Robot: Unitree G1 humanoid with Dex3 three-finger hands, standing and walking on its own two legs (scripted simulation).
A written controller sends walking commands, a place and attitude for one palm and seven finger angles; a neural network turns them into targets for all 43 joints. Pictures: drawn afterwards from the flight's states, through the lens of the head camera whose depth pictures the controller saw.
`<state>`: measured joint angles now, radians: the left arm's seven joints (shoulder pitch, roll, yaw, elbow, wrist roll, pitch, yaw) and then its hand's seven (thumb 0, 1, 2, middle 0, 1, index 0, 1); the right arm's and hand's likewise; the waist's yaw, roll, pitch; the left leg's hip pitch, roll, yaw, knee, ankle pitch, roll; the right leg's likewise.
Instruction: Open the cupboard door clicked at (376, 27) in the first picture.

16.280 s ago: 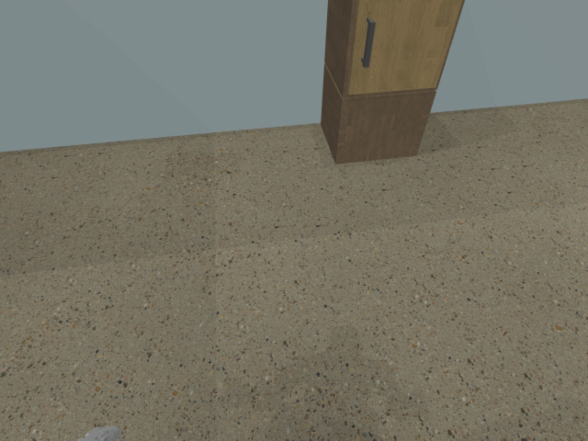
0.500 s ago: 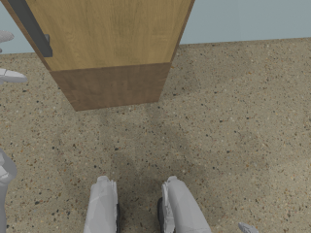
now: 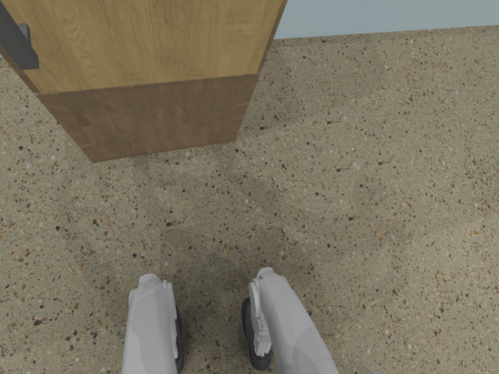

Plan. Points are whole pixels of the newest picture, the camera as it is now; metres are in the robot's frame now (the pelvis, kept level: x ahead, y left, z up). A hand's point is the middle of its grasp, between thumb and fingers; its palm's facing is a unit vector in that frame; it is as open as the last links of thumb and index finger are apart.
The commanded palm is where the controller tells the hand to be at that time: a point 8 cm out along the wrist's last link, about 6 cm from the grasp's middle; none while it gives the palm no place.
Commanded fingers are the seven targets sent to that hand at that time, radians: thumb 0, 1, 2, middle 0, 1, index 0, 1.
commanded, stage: move the hooked fingers beside the handle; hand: left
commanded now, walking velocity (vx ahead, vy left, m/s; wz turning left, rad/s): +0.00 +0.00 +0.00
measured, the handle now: out of the picture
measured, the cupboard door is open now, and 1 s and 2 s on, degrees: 0 0 0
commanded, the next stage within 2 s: slide the fingers in behind the handle in 0.56 s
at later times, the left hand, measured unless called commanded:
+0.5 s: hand out of the picture +0.54 +0.32 +0.07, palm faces +0.17 -0.99 -0.03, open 14.0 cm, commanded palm +0.53 +0.33 +0.07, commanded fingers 0.00 -0.50 0.30 -0.30 -1.20 -0.30 -1.20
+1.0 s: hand out of the picture +0.54 +0.30 +0.07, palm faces +0.15 -0.99 -0.03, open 14.0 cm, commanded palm +0.53 +0.31 +0.07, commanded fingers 0.00 -0.50 0.30 -0.30 -1.20 -0.30 -1.20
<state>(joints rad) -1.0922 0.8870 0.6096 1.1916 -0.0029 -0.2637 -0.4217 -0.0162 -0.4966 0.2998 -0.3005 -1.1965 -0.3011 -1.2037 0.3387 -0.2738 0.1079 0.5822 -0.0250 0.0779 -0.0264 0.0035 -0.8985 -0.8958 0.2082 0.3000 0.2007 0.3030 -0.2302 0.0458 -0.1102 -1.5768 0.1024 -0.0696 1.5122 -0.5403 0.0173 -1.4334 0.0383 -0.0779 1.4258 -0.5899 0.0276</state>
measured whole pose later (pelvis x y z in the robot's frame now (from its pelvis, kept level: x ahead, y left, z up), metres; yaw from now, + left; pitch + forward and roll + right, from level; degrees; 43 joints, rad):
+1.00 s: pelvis +0.00 -0.01 +0.01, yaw +1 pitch +33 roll -8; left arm -1.05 0.79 0.57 1.17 -0.02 -0.30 -0.36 -0.02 -0.50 0.30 -0.30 -1.20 -0.30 -1.20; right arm 0.32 -0.27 0.09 0.60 -0.02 0.07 -0.02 0.00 -0.90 -0.90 0.21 0.30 0.20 0.30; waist -0.22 0.05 -0.12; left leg -1.54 0.10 -0.07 1.49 -0.54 0.01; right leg -1.40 0.04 -0.08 1.41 -0.59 0.02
